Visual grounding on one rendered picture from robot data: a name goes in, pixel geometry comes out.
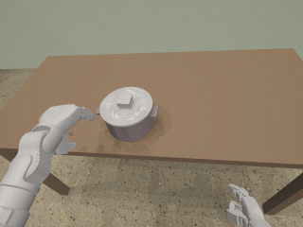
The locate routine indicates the table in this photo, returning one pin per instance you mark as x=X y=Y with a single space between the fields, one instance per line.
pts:
x=222 y=107

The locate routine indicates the robot left forearm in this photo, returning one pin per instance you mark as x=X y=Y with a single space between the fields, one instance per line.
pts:
x=26 y=173

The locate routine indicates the knob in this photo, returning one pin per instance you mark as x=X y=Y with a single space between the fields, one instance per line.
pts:
x=124 y=101

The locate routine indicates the robot left hand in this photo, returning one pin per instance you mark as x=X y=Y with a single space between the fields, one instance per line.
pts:
x=65 y=117

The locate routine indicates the robot right hand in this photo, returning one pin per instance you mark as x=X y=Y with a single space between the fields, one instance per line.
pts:
x=241 y=214

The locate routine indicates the pot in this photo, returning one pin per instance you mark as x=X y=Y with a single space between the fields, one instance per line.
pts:
x=134 y=132

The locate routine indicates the lid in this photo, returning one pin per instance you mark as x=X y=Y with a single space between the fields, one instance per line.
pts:
x=123 y=117

